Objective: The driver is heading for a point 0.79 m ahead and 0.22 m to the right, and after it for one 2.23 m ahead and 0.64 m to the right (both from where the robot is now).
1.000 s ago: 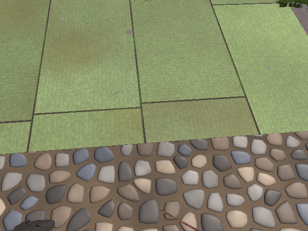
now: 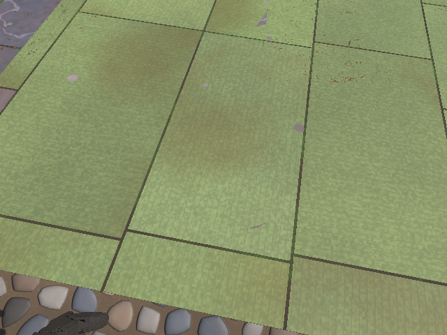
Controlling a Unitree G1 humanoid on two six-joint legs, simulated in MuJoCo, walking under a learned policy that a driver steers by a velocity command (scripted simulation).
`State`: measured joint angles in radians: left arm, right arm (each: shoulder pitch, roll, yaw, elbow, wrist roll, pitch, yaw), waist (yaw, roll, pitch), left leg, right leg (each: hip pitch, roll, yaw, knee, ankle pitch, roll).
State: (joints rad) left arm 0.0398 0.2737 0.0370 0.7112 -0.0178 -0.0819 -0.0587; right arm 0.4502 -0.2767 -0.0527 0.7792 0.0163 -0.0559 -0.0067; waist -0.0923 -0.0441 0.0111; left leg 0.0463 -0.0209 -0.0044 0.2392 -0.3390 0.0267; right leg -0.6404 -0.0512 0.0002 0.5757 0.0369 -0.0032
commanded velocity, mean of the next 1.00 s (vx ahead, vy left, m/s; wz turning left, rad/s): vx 0.49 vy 0.00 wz -0.15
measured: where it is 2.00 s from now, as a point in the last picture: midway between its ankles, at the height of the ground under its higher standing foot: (266, 160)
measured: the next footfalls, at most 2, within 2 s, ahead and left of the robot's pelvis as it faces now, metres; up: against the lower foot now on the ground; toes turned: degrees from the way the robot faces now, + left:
right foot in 0.10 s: +0.24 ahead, -0.13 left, +0.00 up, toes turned -1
left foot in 0.60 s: +0.52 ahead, +0.12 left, +0.00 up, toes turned +0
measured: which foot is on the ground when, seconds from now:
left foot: down 0.00-0.10, up 0.12-0.58, down 0.60-1.00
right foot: up 0.00-0.08, down 0.10-0.62, up 0.64-1.00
